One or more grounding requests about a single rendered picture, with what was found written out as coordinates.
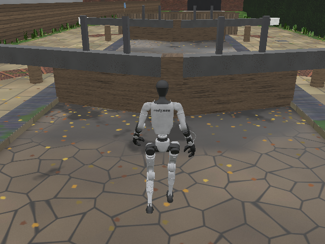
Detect robot left upper arm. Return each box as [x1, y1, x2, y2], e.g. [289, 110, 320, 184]
[137, 102, 152, 129]

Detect left robot forearm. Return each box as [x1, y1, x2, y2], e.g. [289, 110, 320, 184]
[133, 122, 142, 139]

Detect right robot forearm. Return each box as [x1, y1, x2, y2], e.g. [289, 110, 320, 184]
[182, 123, 194, 146]

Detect left robot foot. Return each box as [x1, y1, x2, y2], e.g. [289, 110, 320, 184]
[146, 205, 154, 214]

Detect robot left hand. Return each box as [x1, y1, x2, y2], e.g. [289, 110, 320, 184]
[133, 137, 144, 146]

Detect robot right hand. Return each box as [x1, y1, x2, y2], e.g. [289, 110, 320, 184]
[184, 144, 196, 157]

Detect robot right upper arm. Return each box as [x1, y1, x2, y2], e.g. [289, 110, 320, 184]
[173, 102, 187, 131]

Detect robot left thigh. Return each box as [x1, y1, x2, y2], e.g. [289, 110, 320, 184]
[145, 143, 156, 180]

